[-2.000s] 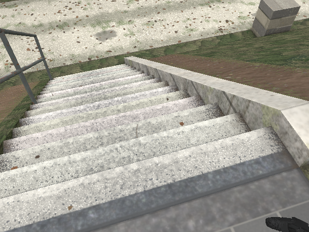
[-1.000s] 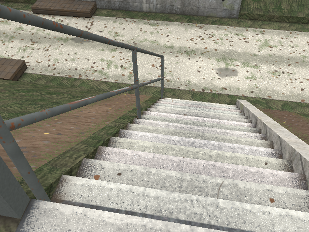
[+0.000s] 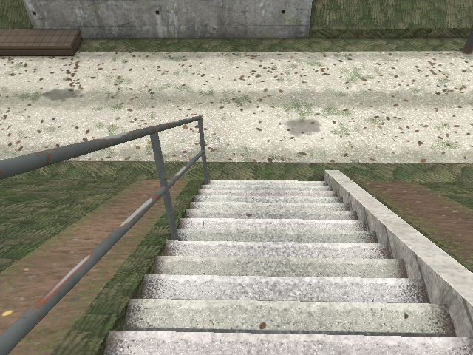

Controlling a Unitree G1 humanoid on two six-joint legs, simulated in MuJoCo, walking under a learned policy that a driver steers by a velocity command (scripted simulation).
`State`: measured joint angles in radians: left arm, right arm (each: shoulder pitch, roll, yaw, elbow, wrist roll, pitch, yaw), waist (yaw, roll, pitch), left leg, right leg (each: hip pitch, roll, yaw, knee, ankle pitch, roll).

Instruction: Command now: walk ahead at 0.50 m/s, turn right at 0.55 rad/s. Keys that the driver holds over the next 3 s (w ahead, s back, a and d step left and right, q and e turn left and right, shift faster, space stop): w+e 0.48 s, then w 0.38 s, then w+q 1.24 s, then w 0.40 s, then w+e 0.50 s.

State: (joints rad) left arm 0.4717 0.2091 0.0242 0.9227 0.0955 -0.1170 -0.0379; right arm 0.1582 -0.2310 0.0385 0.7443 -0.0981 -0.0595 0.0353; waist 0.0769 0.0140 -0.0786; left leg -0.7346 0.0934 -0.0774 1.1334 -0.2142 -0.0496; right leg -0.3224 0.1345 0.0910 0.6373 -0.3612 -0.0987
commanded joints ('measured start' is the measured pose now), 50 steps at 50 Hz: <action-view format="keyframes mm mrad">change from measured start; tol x64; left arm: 1 137 60 5 -10 -2 -29 37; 43 -563 -2 -74 -118 23 110 -58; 50 207 254 78 153 10 89 -49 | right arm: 1 18 -36 4 -54 -20 -12 25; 50 481 -47 -60 283 67 -21 108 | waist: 1 26 -75 54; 50 69 -193 -296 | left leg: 1 -116 -6 -58 -49 251 8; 11 582 -35 55 -985 670 31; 14 1401 376 -66 -335 1487 476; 17 766 425 -321 -730 -3 414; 43 770 262 20 -430 -96 192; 50 -265 -7 98 921 -672 17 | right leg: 1 46 -180 295 -1 273 -174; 10 -271 -40 242 399 40 -98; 15 -1052 20 148 1784 -449 40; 31 -1236 -279 201 414 682 40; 44 -361 -305 -60 -445 823 22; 50 1044 -569 24 11 1199 -219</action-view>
